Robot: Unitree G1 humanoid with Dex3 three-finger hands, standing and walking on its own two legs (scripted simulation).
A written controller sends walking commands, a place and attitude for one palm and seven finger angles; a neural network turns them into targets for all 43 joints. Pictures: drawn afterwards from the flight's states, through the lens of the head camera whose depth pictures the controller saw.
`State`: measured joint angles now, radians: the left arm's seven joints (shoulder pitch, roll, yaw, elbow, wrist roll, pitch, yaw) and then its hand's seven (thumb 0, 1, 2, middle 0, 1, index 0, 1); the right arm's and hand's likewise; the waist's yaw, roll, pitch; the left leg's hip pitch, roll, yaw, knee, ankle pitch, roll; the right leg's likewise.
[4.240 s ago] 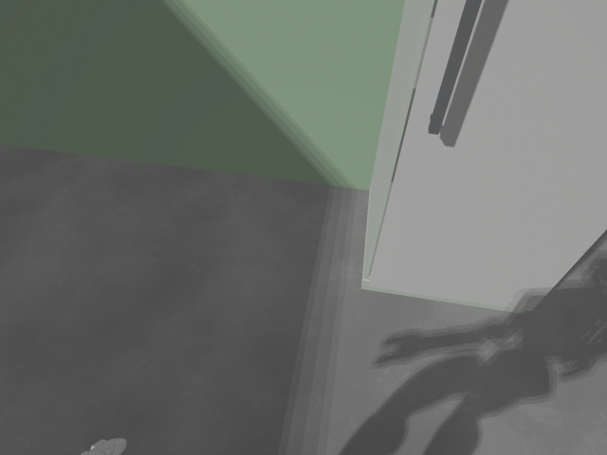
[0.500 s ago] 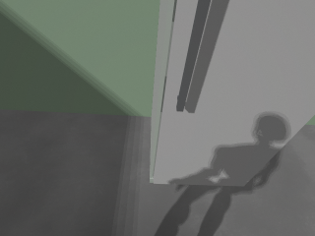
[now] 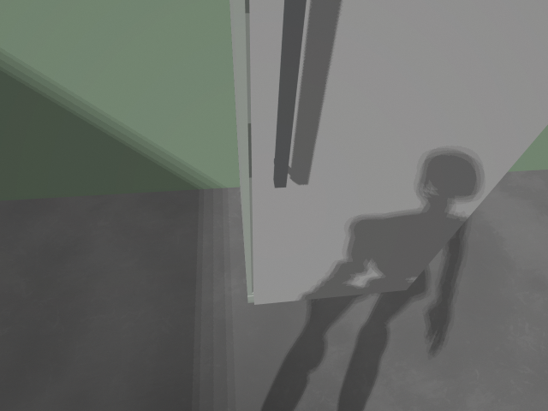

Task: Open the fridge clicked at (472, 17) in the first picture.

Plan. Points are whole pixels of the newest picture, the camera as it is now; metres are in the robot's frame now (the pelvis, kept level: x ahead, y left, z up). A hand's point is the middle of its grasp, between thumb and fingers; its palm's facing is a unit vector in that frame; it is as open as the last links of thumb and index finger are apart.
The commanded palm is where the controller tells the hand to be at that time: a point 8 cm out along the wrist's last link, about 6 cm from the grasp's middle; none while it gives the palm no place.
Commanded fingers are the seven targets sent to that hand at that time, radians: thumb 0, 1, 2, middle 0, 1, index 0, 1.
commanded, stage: come to a stop and stand still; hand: left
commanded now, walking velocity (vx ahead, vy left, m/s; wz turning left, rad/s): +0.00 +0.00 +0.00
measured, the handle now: (288, 45) +0.51 +0.00 +0.26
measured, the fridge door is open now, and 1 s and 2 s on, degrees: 0 0 0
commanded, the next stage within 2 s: look again from close up in 0.46 s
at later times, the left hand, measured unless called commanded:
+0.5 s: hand out of the picture +0.01 +0.13 -0.18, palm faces +0.08 -0.97 -0.22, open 7.2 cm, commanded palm none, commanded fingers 0.00 0.90 0.90 -0.20 -0.30 -0.20 -0.30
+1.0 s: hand out of the picture +0.00 +0.23 -0.18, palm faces +0.05 -0.97 -0.25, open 7.4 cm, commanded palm none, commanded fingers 0.00 0.90 0.90 -0.20 -0.30 -0.20 -0.30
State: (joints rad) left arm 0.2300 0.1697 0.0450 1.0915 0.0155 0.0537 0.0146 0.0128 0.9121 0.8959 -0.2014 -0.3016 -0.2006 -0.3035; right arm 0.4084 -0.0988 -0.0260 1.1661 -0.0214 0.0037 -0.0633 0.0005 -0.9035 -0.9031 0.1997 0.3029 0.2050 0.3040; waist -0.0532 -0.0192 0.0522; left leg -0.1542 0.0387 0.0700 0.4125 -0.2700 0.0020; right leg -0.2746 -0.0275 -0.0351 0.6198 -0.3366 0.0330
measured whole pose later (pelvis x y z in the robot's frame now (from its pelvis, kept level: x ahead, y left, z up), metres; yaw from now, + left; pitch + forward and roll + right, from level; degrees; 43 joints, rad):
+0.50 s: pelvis +0.01 -0.05 +0.00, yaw +2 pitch -1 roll +0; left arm 0.26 0.16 0.02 1.13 0.01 0.00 0.04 -0.01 0.94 0.90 -0.20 -0.30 -0.20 -0.30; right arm 0.25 -0.16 -0.02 1.14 -0.01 0.01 -0.05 0.01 -0.93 -0.90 0.19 0.30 0.20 0.30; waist 0.00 0.02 0.03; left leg -0.11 0.10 0.03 0.40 -0.27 -0.08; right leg -0.12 0.03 -0.09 0.41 -0.27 -0.05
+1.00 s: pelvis -0.04 +0.02 -0.01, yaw +2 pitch -3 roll -1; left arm 0.27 0.25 0.01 1.02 0.02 0.00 0.02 0.01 0.90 0.90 -0.20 -0.30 -0.20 -0.30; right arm 0.23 -0.21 -0.01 1.01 -0.02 -0.01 -0.02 0.00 -0.91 -0.90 0.20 0.30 0.20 0.30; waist 0.01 -0.02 -0.01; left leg -0.19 0.01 0.06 0.50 -0.27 0.03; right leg -0.18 -0.07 -0.06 0.46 -0.22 0.04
